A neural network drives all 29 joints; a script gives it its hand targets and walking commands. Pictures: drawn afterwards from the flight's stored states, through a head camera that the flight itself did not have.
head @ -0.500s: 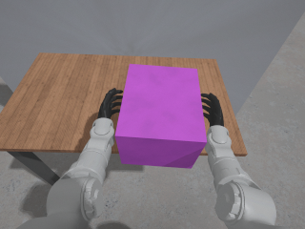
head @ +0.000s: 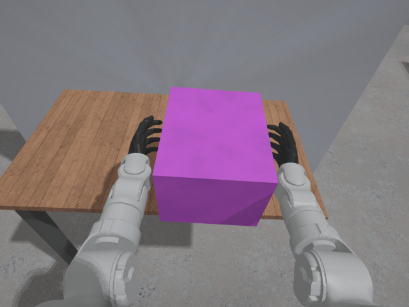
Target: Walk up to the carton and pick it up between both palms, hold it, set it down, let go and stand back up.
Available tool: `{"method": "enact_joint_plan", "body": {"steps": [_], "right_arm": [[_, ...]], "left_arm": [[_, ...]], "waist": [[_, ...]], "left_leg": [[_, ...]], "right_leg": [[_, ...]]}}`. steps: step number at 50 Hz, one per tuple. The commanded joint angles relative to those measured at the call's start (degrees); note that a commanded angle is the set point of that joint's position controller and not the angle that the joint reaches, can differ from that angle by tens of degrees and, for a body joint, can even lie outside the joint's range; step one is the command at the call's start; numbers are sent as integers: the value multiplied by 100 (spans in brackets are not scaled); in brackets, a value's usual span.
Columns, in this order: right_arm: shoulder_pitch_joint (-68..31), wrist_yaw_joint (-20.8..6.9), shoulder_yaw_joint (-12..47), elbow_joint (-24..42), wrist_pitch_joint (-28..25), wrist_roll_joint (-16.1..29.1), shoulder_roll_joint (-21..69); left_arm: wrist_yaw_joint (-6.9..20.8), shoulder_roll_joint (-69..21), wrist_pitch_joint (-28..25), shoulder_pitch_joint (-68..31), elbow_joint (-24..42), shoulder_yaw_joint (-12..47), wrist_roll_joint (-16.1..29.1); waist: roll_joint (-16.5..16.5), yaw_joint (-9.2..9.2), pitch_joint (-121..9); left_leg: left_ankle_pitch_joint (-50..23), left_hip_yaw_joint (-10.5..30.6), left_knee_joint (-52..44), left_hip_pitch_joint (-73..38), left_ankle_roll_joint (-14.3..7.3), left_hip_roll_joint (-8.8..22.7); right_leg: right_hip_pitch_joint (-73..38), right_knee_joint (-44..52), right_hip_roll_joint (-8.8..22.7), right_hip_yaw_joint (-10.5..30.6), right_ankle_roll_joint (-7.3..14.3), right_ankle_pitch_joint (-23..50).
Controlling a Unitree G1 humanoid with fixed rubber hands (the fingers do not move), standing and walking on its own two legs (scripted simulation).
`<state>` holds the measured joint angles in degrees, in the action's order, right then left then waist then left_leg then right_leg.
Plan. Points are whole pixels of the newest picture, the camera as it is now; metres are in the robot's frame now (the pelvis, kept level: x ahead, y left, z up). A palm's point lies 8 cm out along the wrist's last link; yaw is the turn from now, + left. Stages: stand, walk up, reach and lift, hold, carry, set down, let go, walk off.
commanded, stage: reach and lift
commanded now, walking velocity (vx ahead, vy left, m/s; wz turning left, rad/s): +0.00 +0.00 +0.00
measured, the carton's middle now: (212, 154) +0.44 -0.01 +0.06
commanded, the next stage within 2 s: hold in 1.68 s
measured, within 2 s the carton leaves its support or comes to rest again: neither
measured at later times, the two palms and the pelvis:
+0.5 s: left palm (127, 152) +0.37 +0.15 +0.14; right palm (287, 164) +0.36 -0.15 +0.13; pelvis -0.01 +0.00 +0.00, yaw +2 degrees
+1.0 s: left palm (123, 147) +0.36 +0.16 +0.16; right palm (289, 163) +0.36 -0.15 +0.14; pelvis -0.01 +0.00 +0.00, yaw +2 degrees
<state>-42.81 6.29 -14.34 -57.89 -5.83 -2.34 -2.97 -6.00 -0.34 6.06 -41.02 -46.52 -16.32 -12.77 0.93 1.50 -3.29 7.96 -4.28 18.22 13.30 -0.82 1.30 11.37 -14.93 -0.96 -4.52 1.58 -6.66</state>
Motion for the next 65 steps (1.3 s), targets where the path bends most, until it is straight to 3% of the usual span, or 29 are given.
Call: {"method": "enact_joint_plan", "body": {"steps": [1,5,21,36,56,65], "right_arm": [[-3508,-705,1844,1322,1,155,3663],[-3384,-654,1965,1675,205,308,3581],[-3193,-467,2617,3151,630,787,3311],[-3406,-464,2401,3437,841,724,3102],[-3305,-234,2931,4035,999,1039,3198],[-3148,-161,3058,4197,1108,1162,3124]], "left_arm": [[790,-3701,16,-3651,1442,1910,130],[858,-3709,396,-3446,1907,2109,136],[1176,-3496,1529,-2653,3213,2519,119],[1328,-3345,2213,-2538,3332,2403,17],[1479,-3087,2433,-2340,3889,2430,19],[1544,-3006,2541,-2268,4175,2491,13]], "waist": [[-51,116,-2740],[-134,209,-2538],[-139,300,-2025],[-152,346,-1577],[-61,375,-1775],[-106,399,-1621]], "left_leg": [[-1435,258,66,-1428,142,-155],[-1560,332,89,-1676,191,-168],[-1512,442,69,-2004,167,-211],[-596,394,-173,-1917,75,-143],[-1241,321,-13,-2050,41,-265],[-1364,328,-16,-2087,73,-263]], "right_leg": [[-1133,-128,-67,107,-277,1768],[-1084,-72,-88,65,-282,1652],[-1211,30,-122,-38,-322,1291],[-1047,141,-75,-134,-259,310],[-1641,18,-77,-97,-421,1300],[-1693,23,-103,-115,-429,1344]]}}
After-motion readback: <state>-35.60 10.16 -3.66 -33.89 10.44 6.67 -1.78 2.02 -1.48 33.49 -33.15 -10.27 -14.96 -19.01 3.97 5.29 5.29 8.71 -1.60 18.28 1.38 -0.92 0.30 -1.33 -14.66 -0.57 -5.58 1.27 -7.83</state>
